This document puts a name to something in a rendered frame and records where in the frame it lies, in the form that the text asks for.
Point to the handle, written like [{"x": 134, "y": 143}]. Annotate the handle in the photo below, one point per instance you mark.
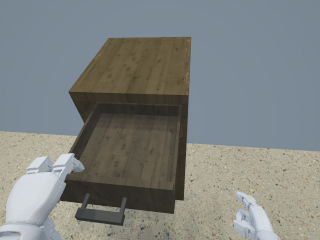
[{"x": 101, "y": 216}]

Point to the right robot forearm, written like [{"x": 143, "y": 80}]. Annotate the right robot forearm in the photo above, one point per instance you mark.
[{"x": 266, "y": 235}]

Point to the drawer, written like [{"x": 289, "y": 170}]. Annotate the drawer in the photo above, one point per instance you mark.
[{"x": 128, "y": 150}]

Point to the cabinet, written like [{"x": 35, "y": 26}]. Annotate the cabinet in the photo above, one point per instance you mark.
[{"x": 143, "y": 70}]

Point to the robot right hand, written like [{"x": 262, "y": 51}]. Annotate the robot right hand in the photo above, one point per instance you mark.
[{"x": 249, "y": 224}]

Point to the left robot forearm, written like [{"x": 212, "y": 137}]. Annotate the left robot forearm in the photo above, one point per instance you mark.
[{"x": 20, "y": 231}]

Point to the robot left hand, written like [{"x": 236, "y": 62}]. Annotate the robot left hand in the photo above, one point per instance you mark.
[{"x": 36, "y": 193}]

